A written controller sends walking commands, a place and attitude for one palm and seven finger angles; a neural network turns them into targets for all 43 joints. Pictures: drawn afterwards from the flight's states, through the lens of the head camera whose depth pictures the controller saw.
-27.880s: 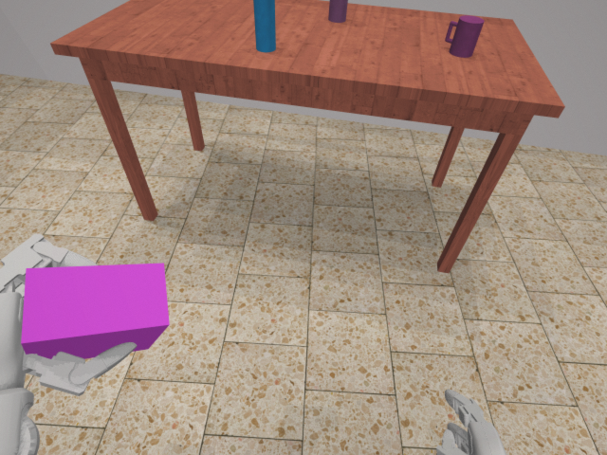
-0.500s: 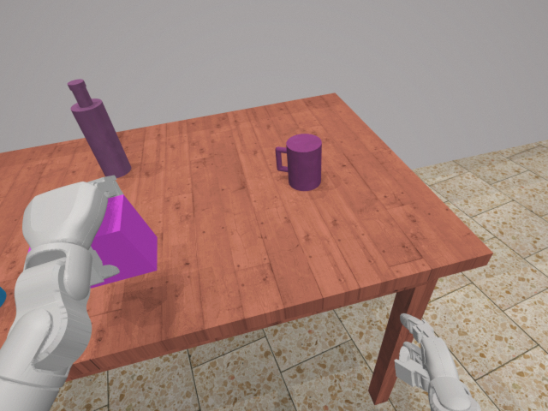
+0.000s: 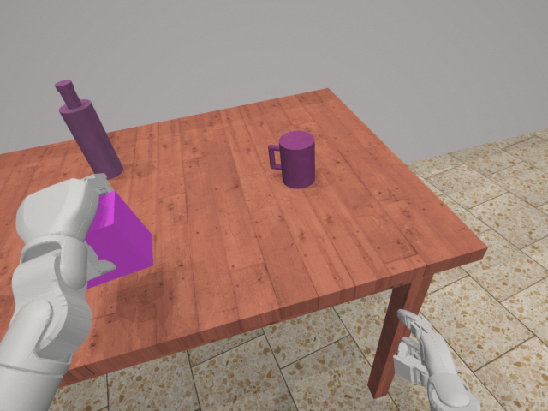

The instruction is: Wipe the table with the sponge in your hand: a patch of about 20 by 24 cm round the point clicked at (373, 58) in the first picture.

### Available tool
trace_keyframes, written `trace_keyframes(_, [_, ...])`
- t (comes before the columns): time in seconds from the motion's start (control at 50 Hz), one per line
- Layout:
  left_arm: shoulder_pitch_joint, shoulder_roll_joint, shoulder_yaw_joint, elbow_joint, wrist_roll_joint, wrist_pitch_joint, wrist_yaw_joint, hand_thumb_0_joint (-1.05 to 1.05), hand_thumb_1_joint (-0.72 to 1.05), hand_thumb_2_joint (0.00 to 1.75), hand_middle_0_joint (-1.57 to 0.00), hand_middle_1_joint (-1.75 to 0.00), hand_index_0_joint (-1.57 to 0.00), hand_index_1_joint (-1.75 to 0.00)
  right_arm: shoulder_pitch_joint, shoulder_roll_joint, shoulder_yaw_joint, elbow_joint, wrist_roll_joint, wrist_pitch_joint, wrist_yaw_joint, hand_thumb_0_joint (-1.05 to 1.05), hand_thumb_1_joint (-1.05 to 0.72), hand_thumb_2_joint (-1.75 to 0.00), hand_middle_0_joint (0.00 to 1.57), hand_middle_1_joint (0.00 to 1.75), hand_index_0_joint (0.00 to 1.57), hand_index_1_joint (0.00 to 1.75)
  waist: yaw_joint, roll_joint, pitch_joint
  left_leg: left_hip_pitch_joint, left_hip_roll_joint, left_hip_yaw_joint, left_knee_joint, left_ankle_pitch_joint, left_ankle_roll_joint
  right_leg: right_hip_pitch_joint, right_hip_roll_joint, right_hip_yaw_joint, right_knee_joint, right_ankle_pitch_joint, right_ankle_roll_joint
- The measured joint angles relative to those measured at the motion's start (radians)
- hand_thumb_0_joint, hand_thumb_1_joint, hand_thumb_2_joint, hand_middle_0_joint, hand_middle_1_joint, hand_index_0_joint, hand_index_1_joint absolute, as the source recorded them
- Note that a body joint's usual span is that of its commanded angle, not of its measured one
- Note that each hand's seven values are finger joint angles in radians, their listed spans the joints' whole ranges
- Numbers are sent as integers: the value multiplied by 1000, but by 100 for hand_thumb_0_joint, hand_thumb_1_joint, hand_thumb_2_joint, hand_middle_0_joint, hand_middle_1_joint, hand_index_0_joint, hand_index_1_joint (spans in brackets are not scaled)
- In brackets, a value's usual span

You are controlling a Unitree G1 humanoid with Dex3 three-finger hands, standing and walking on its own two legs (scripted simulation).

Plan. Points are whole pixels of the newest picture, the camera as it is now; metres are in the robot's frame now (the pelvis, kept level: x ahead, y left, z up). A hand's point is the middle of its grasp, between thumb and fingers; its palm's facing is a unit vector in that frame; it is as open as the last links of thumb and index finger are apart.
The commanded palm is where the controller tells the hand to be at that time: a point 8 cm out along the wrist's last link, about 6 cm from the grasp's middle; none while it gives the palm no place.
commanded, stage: move the sponge above the wiping area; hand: left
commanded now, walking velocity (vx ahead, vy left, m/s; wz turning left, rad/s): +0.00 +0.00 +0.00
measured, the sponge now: (102, 249) +0.26 +0.31 +0.13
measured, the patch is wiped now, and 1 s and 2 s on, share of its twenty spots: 0.00 0.00 0.00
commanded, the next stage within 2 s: lower the sponge onto the table in 0.14 s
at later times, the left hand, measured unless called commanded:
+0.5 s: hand (112, 244) +0.25 +0.27 +0.16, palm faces +0.17 -0.14 -0.98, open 10.1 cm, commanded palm +0.21 +0.27 +0.23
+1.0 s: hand (126, 271) +0.24 +0.26 +0.12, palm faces +0.04 -0.10 -0.99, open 10.1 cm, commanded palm +0.21 +0.26 +0.21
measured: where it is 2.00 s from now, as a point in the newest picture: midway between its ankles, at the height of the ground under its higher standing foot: outside the picture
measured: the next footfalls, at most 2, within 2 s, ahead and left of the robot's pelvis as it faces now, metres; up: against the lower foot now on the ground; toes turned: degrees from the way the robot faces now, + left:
none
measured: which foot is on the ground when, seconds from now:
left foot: down 0.00-1.00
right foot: down 0.00-1.00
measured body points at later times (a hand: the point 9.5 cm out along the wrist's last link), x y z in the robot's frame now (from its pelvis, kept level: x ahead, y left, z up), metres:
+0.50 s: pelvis +0.00 +0.00 +0.00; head -0.02 -0.05 +0.45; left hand +0.24 +0.28 +0.21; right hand +0.26 -0.18 -0.07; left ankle +0.02 +0.12 -0.74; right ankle +0.03 -0.08 -0.74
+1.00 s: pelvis +0.00 +0.00 +0.00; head -0.02 -0.05 +0.45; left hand +0.23 +0.26 +0.17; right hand +0.26 -0.18 -0.07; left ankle +0.02 +0.12 -0.74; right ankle +0.03 -0.08 -0.74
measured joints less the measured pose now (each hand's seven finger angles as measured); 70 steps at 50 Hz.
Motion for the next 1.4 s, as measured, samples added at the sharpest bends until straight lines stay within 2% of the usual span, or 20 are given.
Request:
trace_keyframes(0.06, [51, -17, -22, -33, 0, 0, -32, -1, -50, 103, -72, -130, -75, -131, 3, -7, 0, -17, 3, 3, 0, 2, -90, -90, 20, 30, 23, 32, -7, 8, -1, -11, -3, 1, 7, -3, 4, -11, -3, 1, 6, -2, 4])
trace_keyframes(0.12, [98, -29, -70, -64, 12, -25, -55, -1, -50, 103, -72, -130, -75, -131, 11, -8, -3, -28, -5, 0, -3, 2, -90, -90, 20, 30, 23, 32, -7, 4, 2, -15, -6, 2, 12, -7, 7, -17, -6, 2, 16, -9, 5])
trace_keyframes(0.2, [116, -17, -123, -101, 45, -78, -37, -1, -50, 103, -73, -130, -75, -131, 22, -4, -12, -24, -21, -11, -7, 2, -90, -90, 20, 30, 23, 32, 10, -6, 9, -3, -7, 6, 14, -12, 7, -9, -6, 6, 24, -16, 3])
trace_keyframes(0.24, [105, -5, -116, -97, 49, -99, -10, -1, -50, 103, -73, -130, -75, -131, 22, 0, -13, -12, -23, -13, -6, 2, -90, -90, 20, 30, 22, 32, 17, -10, 8, 6, -4, 8, 9, -12, 6, 0, -4, 8, 18, -15, 2])
trace_keyframes(0.28, [78, 7, -96, -82, 42, -94, 18, -1, -50, 103, -73, -130, -75, -131, 19, 4, -14, -1, -20, -11, -3, 2, -90, -90, 20, 30, 22, 32, 20, -11, 7, 15, -2, 9, 4, -11, 4, 9, -1, 10, 12, -11, 0])
trace_keyframes(0.34, [29, 2, -49, -52, 18, -59, 39, -1, -50, 103, -73, -130, -75, -131, 12, 7, -13, 9, -10, -3, 1, 2, -90, -90, 20, 30, 21, 32, 16, -9, 2, 20, -1, 6, -5, -5, 2, 16, -1, 7, -1, -5, 1])
trace_keyframes(0.4, [9, -15, -18, -41, 1, -15, 29, -1, -50, 103, -72, -130, -75, -131, 5, 4, -9, 4, 0, 6, 2, 2, -90, -90, 20, 30, 21, 31, 7, -3, -2, 12, -2, 3, -8, 1, 2, 10, -1, 5, -6, 1, 3])
trace_keyframes(0.46, [30, -38, -29, -61, -5, 7, 5, -1, -50, 103, -72, -130, -75, -131, 3, -1, -6, -11, 7, 12, 2, 2, -90, -90, 20, 30, 21, 31, -1, 5, -1, 2, -4, 2, -7, 4, 5, 0, -4, 4, -5, 3, 5])
trace_keyframes(0.52, [67, -57, -75, -83, 0, -3, -16, -1, -50, 103, -72, -130, -75, -131, 6, -2, -6, -23, 3, 11, -2, 2, -90, -90, 20, 30, 21, 31, -4, 6, 2, -5, -7, 2, -3, 3, 7, -9, -6, 4, 3, 0, 6])
trace_keyframes(0.62, [70, -33, -137, -73, 38, -42, -11, -1, -50, 103, -72, -130, -75, -131, 10, 5, -3, -20, -13, 6, -9, 2, -90, -90, 20, 30, 21, 31, 7, -8, 9, 1, -6, 7, -1, -1, 5, -9, -5, 8, 16, -9, 2])
trace_keyframes(0.7, [42, -13, -107, -43, 48, -43, 19, -1, -50, 103, -73, -130, -75, -131, 7, 10, -4, -6, -14, 6, -1, 2, -90, -90, 20, 30, 21, 31, 12, -11, 6, 12, -1, 9, -4, -3, 0, 2, 0, 11, 10, -8, -3])
trace_keyframes(0.82, [62, -34, -42, -54, 19, 6, 11, -1, -50, 103, -72, -130, -75, -131, 7, 2, -4, -8, -5, 14, 17, 2, -90, -90, 20, 30, 22, 32, 0, 1, -7, 6, 2, 3, -2, -5, -1, 2, 3, 6, 3, -6, -1])
trace_keyframes(0.88, [104, -46, -54, -72, 19, 5, -11, -1, -50, 104, -72, -131, -75, -131, 8, -3, -2, -17, -3, 16, 16, 2, -90, -90, 20, 30, 23, 32, -2, 5, -6, -3, 1, 3, 5, -8, 0, -6, 2, 5, 9, -8, -1])
trace_keyframes(0.96, [139, -50, -109, -81, 40, -25, -27, -1, -50, 104, -72, -130, -75, -131, 12, -5, -4, -25, -11, 12, 5, 2, -91, -90, 20, 30, 22, 32, 4, 1, 5, -4, -1, 0, 11, -9, 1, -7, 0, 2, 17, -12, -2])
trace_keyframes(1.04, [114, -45, -149, -46, 79, -75, -3, -1, -50, 104, -72, -130, -75, -131, 16, 0, -10, -16, -19, -3, -4, 2, -91, -90, 20, 30, 22, 32, 16, -4, 14, 4, 0, -3, 7, -7, -2, 1, 1, -1, 14, -12, -6])
trace_keyframes(1.1, [83, -44, -141, -17, 77, -96, 29, -1, -50, 104, -72, -130, -75, -131, 15, 10, -12, -2, -21, -11, -4, 2, -91, -90, 20, 30, 21, 31, 17, -6, 11, 11, 3, -3, -1, -5, -4, 8, 4, 0, 6, -8, -8])
trace_keyframes(1.18, [59, -54, -100, 10, 60, -77, 53, -1, -50, 104, -72, -130, -75, -131, 6, 20, -8, 11, -16, -7, 6, 2, -90, -90, 20, 30, 21, 31, 9, -7, 1, 16, 6, 1, -10, -3, -7, 10, 8, 5, -2, -5, -9])
trace_keyframes(1.26, [79, -65, -73, 4, 46, -36, 41, -1, -50, 104, -72, -131, -75, -131, 1, 16, -5, 4, -11, 8, 14, 2, -90, -90, 20, 30, 21, 31, -4, -2, -7, 11, 8, 4, -9, -5, -7, 4, 9, 7, -2, -6, -8])
trace_keyframes(1.34, [127, -67, -82, -10, 50, -26, 13, -1, -50, 104, -72, -131, -75, -131, 1, 3, -7, -9, -12, 17, 14, 2, -90, -90, 20, 30, 21, 31, -9, -1, -7, 2, 7, 3, 1, -11, -5, -4, 9, 6, 7, -12, -7])
trace_keyframes(1.4, [158, -58, -100, -15, 67, -44, 2, -1, -50, 104, -72, -131, -75, -131, 8, -6, -13, -14, -18, 15, 9, 2, -90, -90, 20, 30, 20, 30, -4, -5, -3, -2, 6, 1, 8, -16, -5, -7, 7, 4, 15, -19, -8])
